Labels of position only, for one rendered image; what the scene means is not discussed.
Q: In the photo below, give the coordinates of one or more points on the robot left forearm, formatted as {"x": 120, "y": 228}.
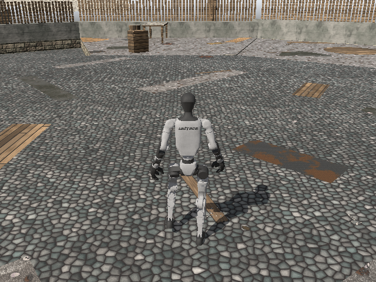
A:
{"x": 158, "y": 157}

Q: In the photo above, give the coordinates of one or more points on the robot right forearm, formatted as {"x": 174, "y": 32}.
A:
{"x": 217, "y": 154}

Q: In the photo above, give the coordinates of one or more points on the left robot foot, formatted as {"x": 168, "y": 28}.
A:
{"x": 169, "y": 224}

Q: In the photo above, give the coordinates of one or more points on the left robot upper arm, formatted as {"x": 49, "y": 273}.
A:
{"x": 169, "y": 124}

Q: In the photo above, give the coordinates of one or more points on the robot right hand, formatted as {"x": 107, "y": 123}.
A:
{"x": 216, "y": 164}

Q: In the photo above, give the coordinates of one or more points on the right robot upper arm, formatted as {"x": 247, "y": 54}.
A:
{"x": 209, "y": 133}

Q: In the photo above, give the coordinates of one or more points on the robot left hand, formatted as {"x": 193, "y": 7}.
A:
{"x": 153, "y": 172}

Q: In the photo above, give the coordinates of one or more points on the robot right shin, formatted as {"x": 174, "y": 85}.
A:
{"x": 200, "y": 218}

